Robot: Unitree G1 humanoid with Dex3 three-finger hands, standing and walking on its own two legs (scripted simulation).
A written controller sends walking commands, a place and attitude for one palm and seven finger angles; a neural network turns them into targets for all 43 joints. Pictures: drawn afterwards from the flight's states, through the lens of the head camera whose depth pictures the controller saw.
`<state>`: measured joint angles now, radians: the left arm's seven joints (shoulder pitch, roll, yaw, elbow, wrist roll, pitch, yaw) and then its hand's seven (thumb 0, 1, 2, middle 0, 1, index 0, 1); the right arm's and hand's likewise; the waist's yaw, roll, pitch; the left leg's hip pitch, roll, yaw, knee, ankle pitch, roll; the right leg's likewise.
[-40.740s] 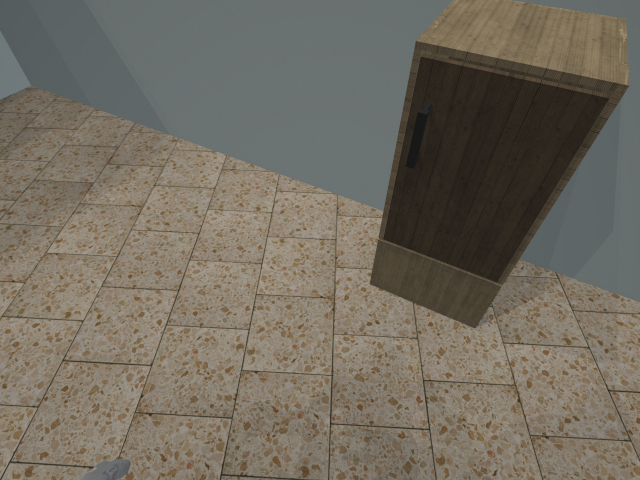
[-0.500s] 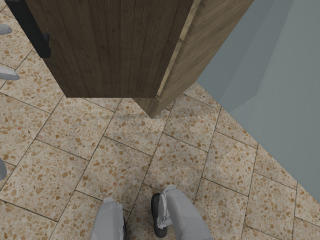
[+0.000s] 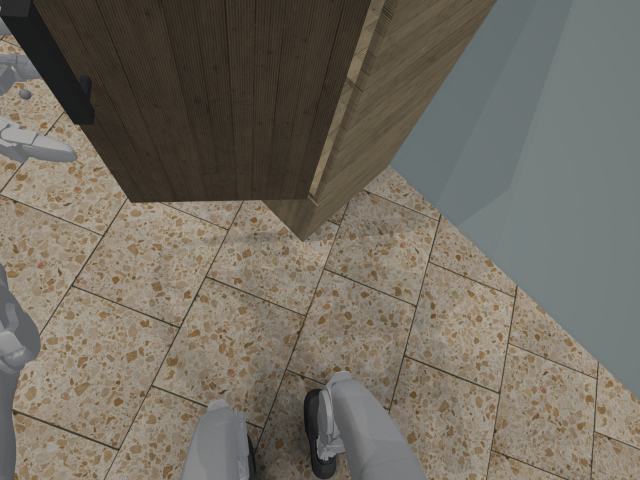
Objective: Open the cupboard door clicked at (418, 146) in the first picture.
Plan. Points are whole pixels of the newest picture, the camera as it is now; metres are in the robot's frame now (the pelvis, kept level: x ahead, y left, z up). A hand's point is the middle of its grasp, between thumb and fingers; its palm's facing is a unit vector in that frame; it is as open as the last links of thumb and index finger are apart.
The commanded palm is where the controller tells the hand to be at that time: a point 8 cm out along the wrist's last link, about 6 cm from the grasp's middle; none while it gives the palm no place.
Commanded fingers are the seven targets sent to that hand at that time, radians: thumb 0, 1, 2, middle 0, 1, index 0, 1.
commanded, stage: slide the fingers in behind the handle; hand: left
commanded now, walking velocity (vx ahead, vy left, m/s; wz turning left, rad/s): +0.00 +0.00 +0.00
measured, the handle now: (58, 56) +0.58 +0.23 +0.05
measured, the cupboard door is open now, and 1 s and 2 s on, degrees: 51 51 51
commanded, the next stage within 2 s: close the thumb around the handle in 1.00 s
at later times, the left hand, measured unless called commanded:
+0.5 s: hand (58, 96) +0.53 +0.22 +0.05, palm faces -0.03 -1.00 +0.00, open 14.0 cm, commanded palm +0.52 +0.25 +0.05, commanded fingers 0.00 -0.50 0.30 -0.30 -1.20 -0.30 -1.20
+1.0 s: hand (67, 98) +0.53 +0.21 +0.05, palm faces -0.02 -1.00 -0.02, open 14.0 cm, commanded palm +0.51 +0.24 +0.05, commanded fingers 0.00 -0.50 0.30 -0.30 -1.20 -0.30 -1.20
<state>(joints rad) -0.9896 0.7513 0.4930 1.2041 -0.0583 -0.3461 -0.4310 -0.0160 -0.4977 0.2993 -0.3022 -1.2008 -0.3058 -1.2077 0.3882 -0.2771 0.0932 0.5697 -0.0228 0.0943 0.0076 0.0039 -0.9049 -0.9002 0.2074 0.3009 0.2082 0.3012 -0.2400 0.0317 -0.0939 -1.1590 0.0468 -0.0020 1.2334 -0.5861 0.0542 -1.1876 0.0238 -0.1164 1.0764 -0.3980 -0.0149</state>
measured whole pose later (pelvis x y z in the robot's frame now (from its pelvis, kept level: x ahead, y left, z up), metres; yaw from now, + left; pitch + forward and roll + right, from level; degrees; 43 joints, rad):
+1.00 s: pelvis +0.01 +0.00 +0.00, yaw +1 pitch +28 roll -5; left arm -0.94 0.60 0.44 1.16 -0.08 -0.40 -0.34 -0.02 -0.50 0.30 -0.30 -1.20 -0.30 -1.20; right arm 0.38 -0.27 0.07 0.59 -0.03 0.09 0.02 0.00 -0.91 -0.90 0.21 0.30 0.21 0.30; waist -0.21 0.03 -0.11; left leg -1.11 0.04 0.01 1.21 -0.59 0.05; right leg -1.15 0.02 -0.10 1.07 -0.41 -0.02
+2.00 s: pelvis +0.01 +0.00 +0.01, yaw +0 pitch +28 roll -5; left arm -0.93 0.58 0.44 1.15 -0.07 -0.40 -0.31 0.00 0.76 0.83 -0.36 -1.35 -0.36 -1.35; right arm 0.38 -0.27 0.06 0.59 -0.03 0.08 0.02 0.00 -0.91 -0.90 0.21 0.30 0.21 0.30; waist -0.22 0.04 -0.11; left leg -1.11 0.04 0.01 1.20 -0.59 0.05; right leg -1.15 0.02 -0.10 1.07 -0.41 -0.02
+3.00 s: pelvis +0.02 -0.06 +0.02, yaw +5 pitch +17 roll +1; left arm 0.05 -0.08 -0.13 0.28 0.09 -0.45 0.51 0.03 0.69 0.77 -0.33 -1.30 -0.33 -1.33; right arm 0.17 -0.18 0.00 0.59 -0.08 -0.02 0.02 0.01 -0.91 -0.90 0.21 0.30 0.21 0.30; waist 0.00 0.02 -0.15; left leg -0.83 0.00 -0.02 1.09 -0.56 -0.03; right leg -0.92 -0.01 -0.12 1.09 -0.48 -0.09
